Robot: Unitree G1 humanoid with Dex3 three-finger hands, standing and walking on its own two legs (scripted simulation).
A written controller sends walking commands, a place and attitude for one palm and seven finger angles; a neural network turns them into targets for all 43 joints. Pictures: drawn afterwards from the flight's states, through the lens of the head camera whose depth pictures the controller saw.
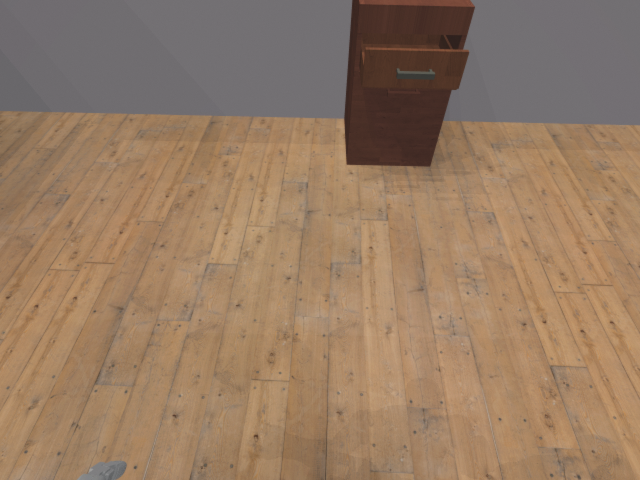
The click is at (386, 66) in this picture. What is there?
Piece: drawer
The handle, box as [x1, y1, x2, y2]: [396, 68, 434, 79]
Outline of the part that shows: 396,69 397,78 433,79 434,72 431,69 429,69 427,72 400,71 398,68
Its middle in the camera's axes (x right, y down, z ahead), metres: +0.36 -0.63 +1.48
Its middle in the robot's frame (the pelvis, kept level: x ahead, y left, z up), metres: +1.53 -0.30 -0.20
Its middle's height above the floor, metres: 0.57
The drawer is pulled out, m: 0.15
